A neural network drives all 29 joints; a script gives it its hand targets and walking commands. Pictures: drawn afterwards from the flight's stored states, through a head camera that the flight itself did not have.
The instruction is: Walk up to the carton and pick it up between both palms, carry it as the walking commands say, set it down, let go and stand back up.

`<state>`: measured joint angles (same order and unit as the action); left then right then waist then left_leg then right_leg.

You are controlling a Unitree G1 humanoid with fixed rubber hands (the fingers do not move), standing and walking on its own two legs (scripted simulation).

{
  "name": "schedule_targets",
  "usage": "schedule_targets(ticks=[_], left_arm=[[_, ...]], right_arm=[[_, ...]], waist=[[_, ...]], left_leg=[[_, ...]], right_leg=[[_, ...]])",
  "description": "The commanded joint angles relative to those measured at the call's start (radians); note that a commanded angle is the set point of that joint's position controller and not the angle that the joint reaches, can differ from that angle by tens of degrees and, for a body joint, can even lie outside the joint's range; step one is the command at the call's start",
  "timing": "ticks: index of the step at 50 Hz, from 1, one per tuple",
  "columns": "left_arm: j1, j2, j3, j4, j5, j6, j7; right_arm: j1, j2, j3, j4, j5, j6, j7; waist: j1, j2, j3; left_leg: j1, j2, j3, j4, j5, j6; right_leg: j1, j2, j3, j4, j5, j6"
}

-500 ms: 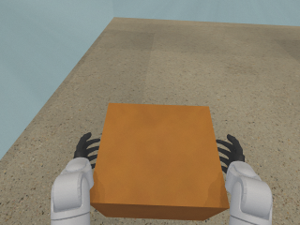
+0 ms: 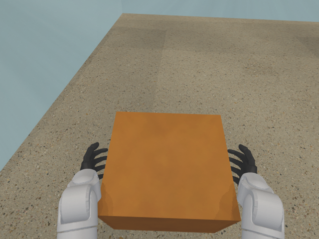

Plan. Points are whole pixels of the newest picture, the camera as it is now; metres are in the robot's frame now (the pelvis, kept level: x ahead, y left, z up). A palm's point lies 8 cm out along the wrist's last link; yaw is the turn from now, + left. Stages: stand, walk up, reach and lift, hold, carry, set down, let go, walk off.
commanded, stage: carry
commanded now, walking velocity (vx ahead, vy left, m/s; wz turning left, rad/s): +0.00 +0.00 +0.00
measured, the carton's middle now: (166, 173) +0.32 -0.01 -0.01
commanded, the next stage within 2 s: hold in 0.38 s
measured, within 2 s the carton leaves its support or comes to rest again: neither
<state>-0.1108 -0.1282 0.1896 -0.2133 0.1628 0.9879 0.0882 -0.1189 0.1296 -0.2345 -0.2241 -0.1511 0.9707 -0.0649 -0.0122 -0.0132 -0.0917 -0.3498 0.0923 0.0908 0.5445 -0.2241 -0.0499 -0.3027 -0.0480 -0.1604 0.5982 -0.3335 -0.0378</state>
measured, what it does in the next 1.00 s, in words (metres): shifts its weight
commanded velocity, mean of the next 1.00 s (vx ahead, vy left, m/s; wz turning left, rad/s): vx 0.00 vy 0.00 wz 0.00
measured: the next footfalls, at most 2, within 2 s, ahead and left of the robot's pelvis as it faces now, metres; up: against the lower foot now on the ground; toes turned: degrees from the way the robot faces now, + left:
none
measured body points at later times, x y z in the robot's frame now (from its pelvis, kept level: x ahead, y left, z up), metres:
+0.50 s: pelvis +0.00 +0.00 +0.01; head +0.00 -0.01 +0.46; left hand +0.28 +0.18 +0.03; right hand +0.27 -0.19 +0.03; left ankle +0.04 +0.16 -0.73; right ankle -0.01 -0.09 -0.73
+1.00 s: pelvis +0.00 +0.07 +0.02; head -0.04 +0.09 +0.47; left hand +0.32 +0.22 +0.05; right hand +0.29 -0.15 +0.08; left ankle +0.04 +0.18 -0.73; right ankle -0.01 -0.08 -0.73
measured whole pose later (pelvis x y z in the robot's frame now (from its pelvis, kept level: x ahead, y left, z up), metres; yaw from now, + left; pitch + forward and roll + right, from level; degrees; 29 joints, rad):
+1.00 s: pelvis +0.00 +0.07 +0.02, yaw -11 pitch -3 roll +0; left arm -0.24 -0.08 0.27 0.23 0.28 0.73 0.00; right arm -0.31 0.07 -0.30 0.28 -0.32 0.68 0.13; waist 0.06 -0.03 -0.06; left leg -0.09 -0.02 -0.03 0.28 -0.13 0.01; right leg -0.10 -0.02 0.09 0.29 -0.15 0.00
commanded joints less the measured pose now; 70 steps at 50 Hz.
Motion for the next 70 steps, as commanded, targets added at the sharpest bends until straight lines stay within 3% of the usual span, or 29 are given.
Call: schedule_targets(ticks=[1, 2, 3, 5, 6, 8, 9, 13, 16, 19, 20, 23, 25, 27, 33, 41, 48, 49, 50, 52, 54, 56, 60, 62, 63, 64, 67, 69, 70], left_arm=[[-0.41, -0.703, -0.605, -0.008, -0.275, -0.029, -0.233], [-0.422, -0.804, -0.694, -0.149, -0.347, -0.022, -0.233], [-0.419, -0.662, -0.563, 0.065, -0.255, -0.037, -0.237], [-0.416, -0.773, -0.663, -0.108, -0.344, -0.053, -0.244], [-0.442, -0.681, -0.575, 0.047, -0.275, -0.068, -0.248], [-0.452, -0.801, -0.688, -0.197, -0.374, -0.063, -0.231], [-0.441, -0.663, -0.572, 0.055, -0.26, -0.07, -0.238], [-0.445, -0.731, -0.646, -0.109, -0.323, -0.088, -0.236], [-0.397, -0.588, -0.514, 0.155, -0.214, -0.097, -0.236], [-0.435, -0.665, -0.555, 0.04, -0.28, -0.119, -0.238], [-0.334, -0.331, -0.336, 0.391, -0.079, -0.164, -0.246], [-0.367, -0.486, -0.506, 0.183, -0.182, -0.321, -0.299], [-0.464, -0.555, -0.527, 0.06, -0.202, -0.371, -0.309], [-0.494, -0.617, -0.594, -0.003, -0.247, -0.394, -0.327], [-0.484, -0.639, -0.522, 0.333, -0.204, -0.325, -0.382], [-0.695, -0.759, -0.524, 0.311, -0.175, -0.315, -0.404], [-0.71, -0.852, -0.527, 0.36, -0.169, -0.324, -0.376], [-0.703, -0.845, -0.518, 0.355, -0.178, -0.323, -0.376], [-0.741, -0.87, -0.551, 0.321, -0.183, -0.324, -0.372], [-0.666, -0.854, -0.533, 0.324, -0.199, -0.322, -0.378], [-0.718, -0.863, -0.538, 0.352, -0.193, -0.313, -0.366], [-0.606, -0.814, -0.46, 0.401, -0.156, -0.293, -0.367], [-0.625, -0.796, -0.524, 0.333, -0.186, -0.293, -0.376], [-0.596, -0.794, -0.56, 0.239, -0.182, -0.298, -0.375], [-0.601, -0.817, -0.593, 0.262, -0.204, -0.299, -0.378], [-0.558, -0.788, -0.552, 0.257, -0.185, -0.3, -0.377], [-0.594, -0.781, -0.584, 0.189, -0.183, -0.322, -0.383], [-0.528, -0.732, -0.478, 0.32, -0.14, -0.346, -0.377], [-0.477, -0.721, -0.432, 0.353, -0.125, -0.356, -0.376]], right_arm=[[-0.38, 0.743, 0.678, 0.032, 0.307, 0.005, 0.223], [-0.418, 0.812, 0.755, -0.156, 0.364, 0.004, 0.215], [-0.389, 0.691, 0.627, 0.087, 0.275, -0.008, 0.221], [-0.4, 0.799, 0.732, -0.103, 0.358, -0.023, 0.221], [-0.402, 0.707, 0.623, 0.071, 0.284, -0.039, 0.225], [-0.427, 0.813, 0.743, -0.184, 0.387, -0.033, 0.213], [-0.392, 0.694, 0.624, 0.086, 0.272, -0.038, 0.219], [-0.424, 0.766, 0.714, -0.078, 0.341, -0.052, 0.217], [-0.339, 0.628, 0.568, 0.207, 0.23, -0.061, 0.219], [-0.425, 0.698, 0.624, 0.054, 0.298, -0.09, 0.216], [-0.298, 0.39, 0.447, 0.405, 0.134, -0.123, 0.226], [-0.294, 0.602, 0.628, 0.269, 0.201, -0.292, 0.225], [-0.536, 0.706, 0.784, 0.125, 0.281, -0.346, 0.26], [-0.538, 0.788, 0.843, 0.099, 0.293, -0.369, 0.284], [-0.479, 0.735, 0.635, 0.401, 0.149, -0.318, 0.329], [-0.66, 0.754, 0.546, 0.493, 0.124, -0.32, 0.433], [-0.699, 0.725, 0.53, 0.503, 0.127, -0.336, 0.477], [-0.689, 0.743, 0.548, 0.504, 0.127, -0.329, 0.478], [-0.663, 0.736, 0.524, 0.528, 0.118, -0.332, 0.484], [-0.658, 0.755, 0.568, 0.456, 0.133, -0.33, 0.479], [-0.618, 0.712, 0.497, 0.543, 0.099, -0.324, 0.486], [-0.673, 0.726, 0.543, 0.499, 0.12, -0.306, 0.476], [-0.561, 0.723, 0.516, 0.487, 0.097, -0.294, 0.452], [-0.501, 0.75, 0.535, 0.501, 0.11, -0.296, 0.456], [-0.474, 0.719, 0.5, 0.477, 0.085, -0.293, 0.442], [-0.529, 0.742, 0.559, 0.413, 0.116, -0.295, 0.441], [-0.52, 0.787, 0.597, 0.375, 0.14, -0.303, 0.439], [-0.46, 0.743, 0.547, 0.501, 0.123, -0.331, 0.436], [-0.455, 0.768, 0.568, 0.505, 0.114, -0.336, 0.428]], waist=[[0.002, -0.018, -0.221], [0.002, -0.01, -0.264], [0.002, -0.008, -0.239], [0.002, -0.021, -0.252], [-0.001, 0.002, -0.213], [0.002, 0.032, -0.229], [0.002, 0.001, -0.2], [0.002, 0.007, -0.222], [0.001, 0.015, -0.201], [0.001, 0.0, -0.217], [0.041, -0.025, 0.211], [-0.012, -0.055, -0.044], [0.139, -0.016, -0.35], [0.171, 0.038, -0.465], [0.084, -0.112, -0.092], [0.065, 0.055, -0.114], [0.079, 0.169, -0.154], [0.077, 0.085, -0.165], [0.053, 0.156, -0.197], [0.072, 0.059, -0.271], [0.031, 0.105, -0.176], [0.107, 0.018, -0.15], [0.035, -0.004, -0.147], [0.049, 0.109, -0.169], [-0.015, 0.067, -0.15], [0.051, 0.013, -0.172], [0.039, 0.033, -0.217], [0.098, 0.068, -0.193], [0.143, -0.028, -0.171]], left_leg=[[0.146, 0.048, -0.098, -0.047, 0.13, 0.046], [0.156, 0.04, -0.084, -0.028, 0.188, 0.038], [0.128, 0.035, -0.08, -0.017, 0.22, 0.032], [0.158, 0.032, -0.069, -0.011, 0.177, 0.031], [0.128, 0.031, -0.084, -0.035, 0.146, 0.036], [0.161, 0.038, -0.084, -0.043, 0.147, 0.039], [0.13, 0.034, -0.079, -0.029, 0.122, 0.042], [0.142, 0.025, -0.075, -0.011, 0.153, 0.034], [0.127, 0.03, -0.082, -0.035, 0.144, 0.037], [0.138, 0.036, -0.089, -0.037, 0.147, 0.037], [0.19, -0.212, -0.095, -0.123, 0.111, 0.078], [0.213, -0.227, -0.124, -0.133, 0.324, 0.072], [0.189, -0.23, -0.112, -0.148, 0.443, 0.083], [0.18, -0.222, -0.106, -0.177, 0.489, 0.067], [0.285, -0.204, -0.101, -0.263, 0.259, 0.064], [0.263, -0.166, -0.125, -0.317, 0.058, 0.027], [0.245, -0.12, -0.15, -0.357, 0.08, -0.003], [0.262, -0.123, -0.144, -0.343, 0.159, 0.009], [0.309, -0.113, -0.161, -0.348, 0.131, -0.013], [0.353, -0.126, -0.151, -0.315, 0.284, -0.001], [0.302, -0.097, -0.176, -0.355, 0.147, -0.015], [0.256, -0.136, -0.14, -0.349, 0.174, 0.015], [0.308, -0.151, -0.136, -0.328, 0.255, 0.011], [0.322, -0.154, -0.138, -0.321, 0.353, -0.005], [0.353, -0.146, -0.146, -0.323, 0.343, -0.014], [0.344, -0.152, -0.143, -0.31, 0.406, 0.012], [0.351, -0.18, -0.138, -0.296, 0.402, 0.032], [0.349, -0.194, -0.127, -0.296, 0.367, 0.028], [0.308, -0.194, -0.122, -0.306, 0.351, 0.042]], right_leg=[[0.026, -0.081, 0.107, -0.106, 0.23, 0.001], [0.061, -0.09, 0.1, -0.088, 0.321, 0.0], [0.069, -0.094, 0.105, -0.074, 0.379, 0.0], [0.051, -0.095, 0.107, -0.083, 0.362, 0.003], [0.037, -0.092, 0.105, -0.098, 0.297, 0.001], [0.012, -0.091, 0.104, -0.097, 0.242, 0.0], [0.016, -0.091, 0.113, -0.122, 0.239, 0.004], [0.032, -0.1, 0.123, -0.095, 0.323, -0.002], [0.036, -0.095, 0.105, -0.099, 0.29, 0.003], [0.055, -0.096, 0.1, -0.101, 0.279, -0.001], [0.087, 0.056, 0.241, -0.319, 0.208, 0.036], [0.295, 0.038, 0.265, -0.319, 0.5, 0.053], [0.487, 0.054, 0.28, -0.262, 0.698, 0.069], [0.562, 0.071, 0.267, -0.239, 0.818, 0.077], [0.235, 0.091, 0.22, -0.37, 0.235, 0.051], [0.216, 0.127, 0.197, -0.354, 0.073, 0.01], [0.276, 0.147, 0.186, -0.312, 0.127, 0.008], [0.272, 0.149, 0.19, -0.331, 0.154, 0.012], [0.232, 0.151, 0.183, -0.312, 0.134, 0.006], [0.254, 0.152, 0.197, -0.338, 0.197, 0.011], [0.227, 0.155, 0.187, -0.313, 0.142, 0.009], [0.29, 0.146, 0.201, -0.347, 0.146, 0.014], [0.265, 0.146, 0.211, -0.364, 0.218, 0.017], [0.268, 0.147, 0.214, -0.352, 0.278, 0.019], [0.246, 0.151, 0.215, -0.356, 0.271, 0.016], [0.262, 0.149, 0.212, -0.358, 0.299, 0.027], [0.302, 0.141, 0.23, -0.362, 0.36, 0.034], [0.313, 0.151, 0.239, -0.366, 0.425, 0.052], [0.329, 0.158, 0.233, -0.366, 0.417, 0.065]])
